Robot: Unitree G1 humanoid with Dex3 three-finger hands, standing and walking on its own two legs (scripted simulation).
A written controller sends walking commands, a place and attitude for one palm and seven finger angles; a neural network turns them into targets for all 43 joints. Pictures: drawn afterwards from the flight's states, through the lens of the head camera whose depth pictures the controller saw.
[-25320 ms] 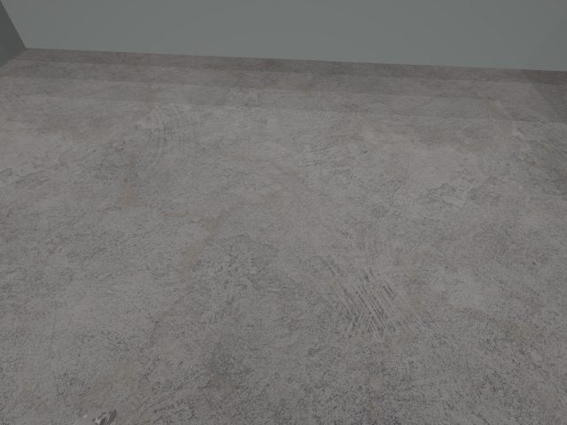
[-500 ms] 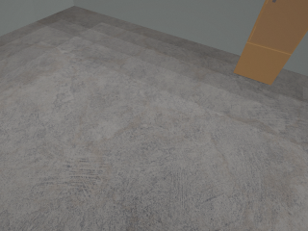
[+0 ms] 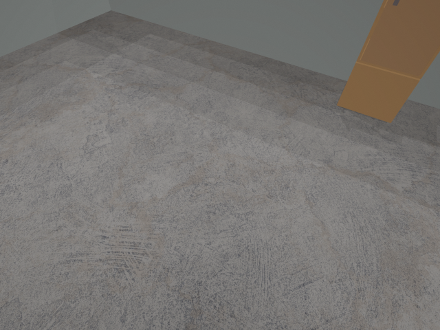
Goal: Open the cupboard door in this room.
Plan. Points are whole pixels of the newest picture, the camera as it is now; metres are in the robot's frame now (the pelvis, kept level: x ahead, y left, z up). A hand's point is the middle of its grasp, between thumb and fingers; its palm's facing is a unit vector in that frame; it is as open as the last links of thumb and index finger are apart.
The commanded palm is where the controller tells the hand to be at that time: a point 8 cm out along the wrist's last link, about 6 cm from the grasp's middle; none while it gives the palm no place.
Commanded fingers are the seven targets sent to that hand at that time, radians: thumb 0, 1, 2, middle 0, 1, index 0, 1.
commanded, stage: stand and wait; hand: left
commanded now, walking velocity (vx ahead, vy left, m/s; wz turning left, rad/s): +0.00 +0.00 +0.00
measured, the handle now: out of the picture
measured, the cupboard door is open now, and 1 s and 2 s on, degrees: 0 0 0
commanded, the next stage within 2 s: turn or walk to find it in 0.90 s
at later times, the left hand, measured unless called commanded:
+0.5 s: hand out of the picture +0.13 +0.25 -0.15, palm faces -0.03 -0.94 -0.34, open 7.4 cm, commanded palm none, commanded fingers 0.00 0.90 0.90 -0.20 -0.30 -0.20 -0.30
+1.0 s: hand out of the picture +0.10 +0.25 -0.16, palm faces +0.00 -0.94 -0.33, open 7.4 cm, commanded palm none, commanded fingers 0.00 0.90 0.90 -0.20 -0.30 -0.20 -0.30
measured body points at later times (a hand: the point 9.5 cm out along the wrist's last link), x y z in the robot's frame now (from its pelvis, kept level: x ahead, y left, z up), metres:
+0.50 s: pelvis +0.03 +0.00 +0.00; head +0.04 +0.00 +0.45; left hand +0.13 +0.30 -0.12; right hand +0.11 -0.30 -0.13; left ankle -0.01 +0.12 -0.75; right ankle +0.01 -0.12 -0.75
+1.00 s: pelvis +0.03 +0.00 +0.00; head +0.05 +0.00 +0.45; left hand +0.10 +0.30 -0.13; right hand +0.11 -0.31 -0.13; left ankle -0.01 +0.12 -0.75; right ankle +0.01 -0.12 -0.75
